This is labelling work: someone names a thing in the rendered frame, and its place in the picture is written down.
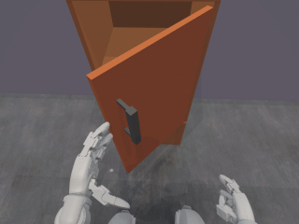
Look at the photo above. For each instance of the robot right hand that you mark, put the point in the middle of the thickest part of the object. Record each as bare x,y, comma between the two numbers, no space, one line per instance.
238,207

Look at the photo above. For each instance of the robot left thigh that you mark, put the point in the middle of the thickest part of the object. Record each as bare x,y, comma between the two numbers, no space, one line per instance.
123,218

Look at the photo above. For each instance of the cupboard door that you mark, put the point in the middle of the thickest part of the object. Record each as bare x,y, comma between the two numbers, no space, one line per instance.
156,78

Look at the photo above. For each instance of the robot right shin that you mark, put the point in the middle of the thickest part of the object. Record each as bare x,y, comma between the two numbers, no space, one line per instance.
186,207

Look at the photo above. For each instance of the handle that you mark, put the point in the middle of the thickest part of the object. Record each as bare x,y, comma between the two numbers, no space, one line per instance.
133,121

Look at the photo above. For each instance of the robot left hand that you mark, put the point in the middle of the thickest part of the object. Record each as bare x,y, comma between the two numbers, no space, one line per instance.
86,166

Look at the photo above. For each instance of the robot left forearm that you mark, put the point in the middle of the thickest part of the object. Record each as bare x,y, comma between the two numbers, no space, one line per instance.
75,210

